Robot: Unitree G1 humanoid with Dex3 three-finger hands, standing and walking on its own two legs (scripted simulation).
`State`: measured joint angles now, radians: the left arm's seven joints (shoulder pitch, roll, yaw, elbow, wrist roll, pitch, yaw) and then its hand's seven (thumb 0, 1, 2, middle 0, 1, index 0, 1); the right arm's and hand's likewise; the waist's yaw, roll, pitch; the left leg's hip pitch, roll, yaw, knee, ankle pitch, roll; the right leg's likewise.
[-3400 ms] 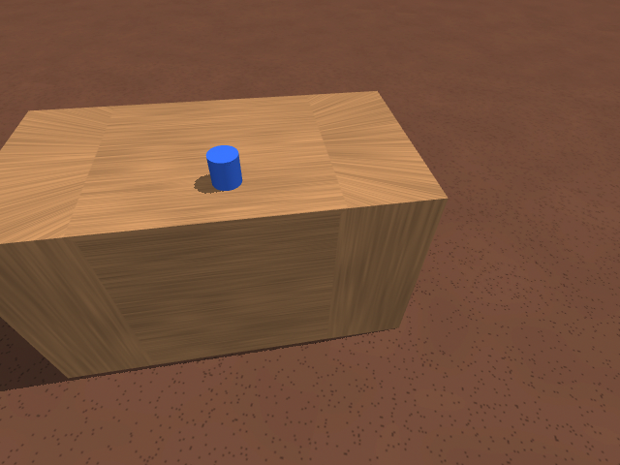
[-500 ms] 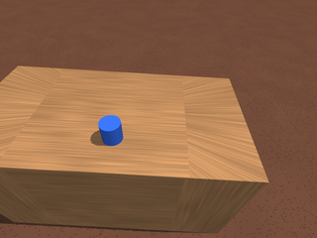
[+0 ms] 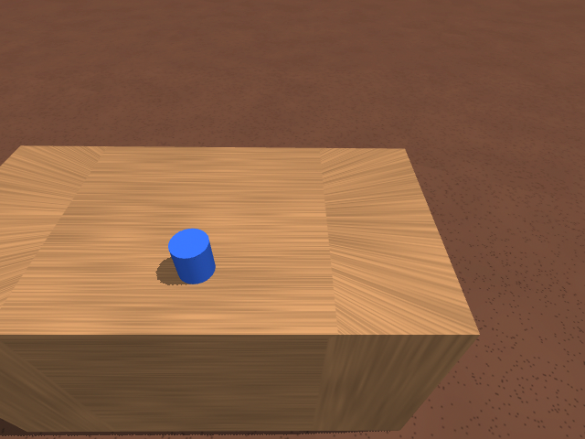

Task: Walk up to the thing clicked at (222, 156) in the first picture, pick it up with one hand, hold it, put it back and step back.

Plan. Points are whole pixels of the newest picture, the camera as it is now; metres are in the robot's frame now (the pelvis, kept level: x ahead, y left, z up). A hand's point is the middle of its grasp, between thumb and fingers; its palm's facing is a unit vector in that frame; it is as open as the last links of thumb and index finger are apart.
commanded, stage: walk up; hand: left
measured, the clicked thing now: (193, 256) +0.51 +0.21 -0.09
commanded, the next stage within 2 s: stand in 0.38 s
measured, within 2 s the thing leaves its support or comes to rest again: neither
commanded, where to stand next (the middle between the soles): +0.05 +0.01 m, yaw -1 degrees
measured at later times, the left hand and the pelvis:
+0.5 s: hand out of the picture +0.10 +0.25 -0.15, palm faces -0.05 -0.94 -0.35, open 7.4 cm; pelvis +0.01 +0.00 +0.00, yaw -1 degrees
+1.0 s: hand out of the picture +0.07 +0.24 -0.15, palm faces -0.03 -0.94 -0.34, open 7.4 cm; pelvis +0.00 -0.01 +0.00, yaw +0 degrees
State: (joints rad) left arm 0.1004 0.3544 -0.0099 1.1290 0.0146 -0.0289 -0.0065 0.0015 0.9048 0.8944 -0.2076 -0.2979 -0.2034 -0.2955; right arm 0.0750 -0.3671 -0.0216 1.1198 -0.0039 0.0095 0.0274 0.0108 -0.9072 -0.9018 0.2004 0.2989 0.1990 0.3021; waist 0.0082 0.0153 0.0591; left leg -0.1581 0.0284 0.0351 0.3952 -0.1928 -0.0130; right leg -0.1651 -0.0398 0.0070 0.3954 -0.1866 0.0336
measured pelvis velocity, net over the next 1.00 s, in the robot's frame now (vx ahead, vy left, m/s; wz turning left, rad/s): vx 0.00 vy -0.01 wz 0.00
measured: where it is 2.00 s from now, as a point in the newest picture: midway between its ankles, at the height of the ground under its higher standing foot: outside the picture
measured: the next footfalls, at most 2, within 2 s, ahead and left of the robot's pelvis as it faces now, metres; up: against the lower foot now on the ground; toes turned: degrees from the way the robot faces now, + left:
none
